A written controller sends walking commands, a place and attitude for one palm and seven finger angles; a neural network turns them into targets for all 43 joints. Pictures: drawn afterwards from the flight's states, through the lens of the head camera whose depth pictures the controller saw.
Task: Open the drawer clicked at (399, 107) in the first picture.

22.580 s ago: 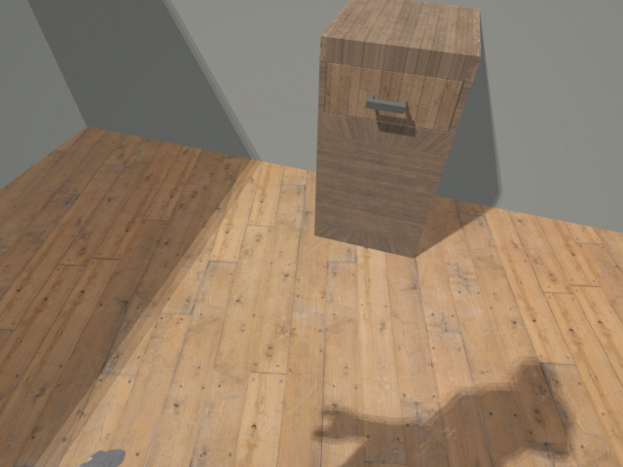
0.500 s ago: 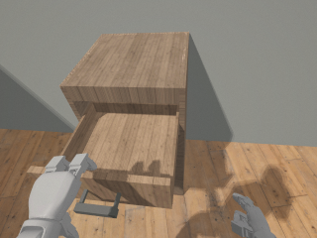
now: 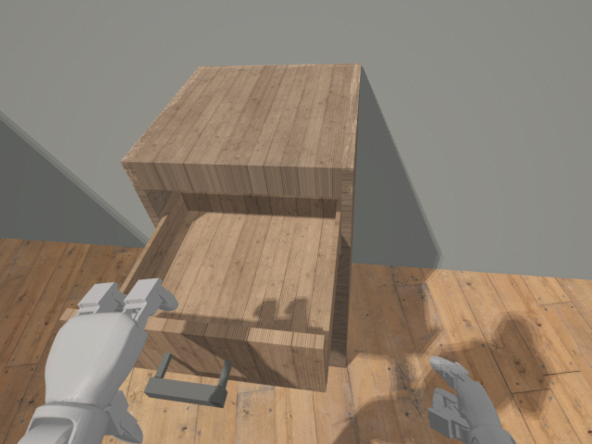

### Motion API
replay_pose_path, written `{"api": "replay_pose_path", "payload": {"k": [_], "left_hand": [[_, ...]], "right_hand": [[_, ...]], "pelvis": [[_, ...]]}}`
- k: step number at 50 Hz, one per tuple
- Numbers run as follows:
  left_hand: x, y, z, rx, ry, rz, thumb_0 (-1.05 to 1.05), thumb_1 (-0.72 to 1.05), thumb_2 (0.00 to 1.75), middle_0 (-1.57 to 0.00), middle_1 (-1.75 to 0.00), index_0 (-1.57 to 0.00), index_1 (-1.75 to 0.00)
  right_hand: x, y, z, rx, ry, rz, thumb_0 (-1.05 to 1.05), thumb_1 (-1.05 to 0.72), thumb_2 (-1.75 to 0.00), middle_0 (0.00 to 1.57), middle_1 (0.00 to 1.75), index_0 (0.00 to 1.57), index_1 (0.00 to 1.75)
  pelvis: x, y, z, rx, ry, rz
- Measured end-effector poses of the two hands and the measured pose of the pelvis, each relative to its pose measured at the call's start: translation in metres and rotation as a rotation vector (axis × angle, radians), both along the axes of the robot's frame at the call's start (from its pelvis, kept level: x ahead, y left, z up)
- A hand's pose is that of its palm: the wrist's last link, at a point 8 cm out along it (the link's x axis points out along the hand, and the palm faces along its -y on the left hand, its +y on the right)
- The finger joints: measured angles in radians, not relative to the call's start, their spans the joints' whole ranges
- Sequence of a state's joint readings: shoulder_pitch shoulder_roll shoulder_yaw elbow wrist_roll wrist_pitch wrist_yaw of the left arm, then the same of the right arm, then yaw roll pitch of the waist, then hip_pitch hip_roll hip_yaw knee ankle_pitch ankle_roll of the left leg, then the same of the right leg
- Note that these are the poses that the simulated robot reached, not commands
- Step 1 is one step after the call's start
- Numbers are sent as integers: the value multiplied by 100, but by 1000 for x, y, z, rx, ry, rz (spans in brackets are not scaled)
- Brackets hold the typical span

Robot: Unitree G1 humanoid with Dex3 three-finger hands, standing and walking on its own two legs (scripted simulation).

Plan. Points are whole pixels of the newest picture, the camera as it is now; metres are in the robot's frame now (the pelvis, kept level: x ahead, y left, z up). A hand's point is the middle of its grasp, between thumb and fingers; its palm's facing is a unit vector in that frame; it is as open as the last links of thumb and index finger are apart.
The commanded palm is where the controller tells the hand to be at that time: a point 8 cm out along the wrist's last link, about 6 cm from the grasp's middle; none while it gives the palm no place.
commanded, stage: draw the hand back to the body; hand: left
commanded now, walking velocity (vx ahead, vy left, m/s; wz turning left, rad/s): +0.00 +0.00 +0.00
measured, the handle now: (191, 377) +0.22 +0.21 -0.06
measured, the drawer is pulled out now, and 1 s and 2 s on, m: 0.30 0.30 0.30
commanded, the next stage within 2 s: step back with the hand held close in 1.42 s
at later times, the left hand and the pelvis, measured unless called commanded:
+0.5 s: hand (109, 354) +0.17 +0.23 +0.12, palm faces +0.18 -0.57 -0.80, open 13.8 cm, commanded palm +0.14 +0.25 +0.17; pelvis +0.00 +0.01 +0.01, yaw +1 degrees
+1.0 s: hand (99, 318) +0.19 +0.23 +0.16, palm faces +0.36 -0.84 -0.41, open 10.6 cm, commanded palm +0.14 +0.28 +0.19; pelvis +0.02 +0.00 +0.02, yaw +2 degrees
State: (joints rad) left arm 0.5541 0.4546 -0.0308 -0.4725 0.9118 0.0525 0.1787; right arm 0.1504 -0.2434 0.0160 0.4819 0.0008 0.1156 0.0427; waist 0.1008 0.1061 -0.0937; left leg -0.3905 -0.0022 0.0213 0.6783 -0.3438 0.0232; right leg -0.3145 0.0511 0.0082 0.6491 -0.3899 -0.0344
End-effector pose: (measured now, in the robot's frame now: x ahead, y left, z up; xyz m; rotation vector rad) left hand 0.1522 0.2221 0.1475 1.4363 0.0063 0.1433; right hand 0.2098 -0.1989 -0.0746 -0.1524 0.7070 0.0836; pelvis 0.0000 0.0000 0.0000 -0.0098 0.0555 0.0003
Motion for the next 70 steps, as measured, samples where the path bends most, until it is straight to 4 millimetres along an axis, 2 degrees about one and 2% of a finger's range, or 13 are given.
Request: {"api": "replay_pose_path", "payload": {"k": [10,16,22,25,27,29,32,40,48,58,65,70], "left_hand": [[-4,11,3,-3,54,21,-1,-49,30,-32,-120,-32,-120],[-7,13,11,12,36,-4,-1,-50,30,-32,-120,-32,-120],[-8,28,18,36,29,23,-1,-50,30,-32,-120,-32,-120],[-8,37,12,-505,-53,97,-1,-49,30,-32,-120,-32,-120],[-8,37,4,-758,-112,136,-1,-47,31,-31,-118,-31,-118],[-6,34,2,-911,-165,138,-1,-43,33,-31,-116,-31,-116],[-3,29,10,-1017,-239,95,-1,-37,35,-31,-112,-30,-112],[10,43,38,-978,-319,49,-1,-13,46,-29,-96,-28,-96],[4,47,32,-973,-266,110,-1,14,57,-26,-79,-26,-79],[-6,53,50,-927,-351,128,0,49,72,-24,-56,-24,-57],[-10,48,43,-959,-344,152,0,72,82,-22,-41,-22,-41],[-14,41,42,-961,-330,142,1,82,87,-21,-35,-21,-35]], "right_hand": [[-2,-4,3,-15,4,-14,1,-91,-90,19,30,20,30],[-1,-6,4,-36,3,-13,1,-91,-90,19,30,20,30],[-1,-4,5,-37,13,-22,1,-91,-90,19,30,20,30],[-3,-1,9,-24,-46,-60,1,-91,-90,19,30,20,30],[-7,1,12,-28,-80,-83,1,-91,-90,20,30,20,30],[-12,2,15,-43,-95,-91,1,-91,-90,20,30,20,30],[-17,2,18,-67,-100,-88,1,-90,-90,20,30,20,30],[-14,-5,15,-71,-85,-95,1,-90,-90,20,30,20,30],[-5,-14,16,-76,-68,-114,1,-90,-90,20,30,20,30],[7,-14,21,-64,-102,-98,1,-90,-90,20,30,20,30],[4,-15,20,-52,-98,-87,1,-90,-90,20,30,20,30],[-3,-20,19,-57,-88,-87,1,-90,-90,20,30,20,30]], "pelvis": [[0,0,4,2,-9,3],[-1,2,4,-2,-13,7],[-1,3,5,-3,-17,9],[-1,5,7,-2,-56,19],[1,5,8,3,-72,22],[5,4,9,7,-79,27],[11,2,11,8,-85,34],[18,2,15,5,-84,33],[20,0,17,7,-71,31],[18,-6,19,10,-87,43],[13,-11,19,13,-95,46],[11,-15,20,14,-99,47]]}}
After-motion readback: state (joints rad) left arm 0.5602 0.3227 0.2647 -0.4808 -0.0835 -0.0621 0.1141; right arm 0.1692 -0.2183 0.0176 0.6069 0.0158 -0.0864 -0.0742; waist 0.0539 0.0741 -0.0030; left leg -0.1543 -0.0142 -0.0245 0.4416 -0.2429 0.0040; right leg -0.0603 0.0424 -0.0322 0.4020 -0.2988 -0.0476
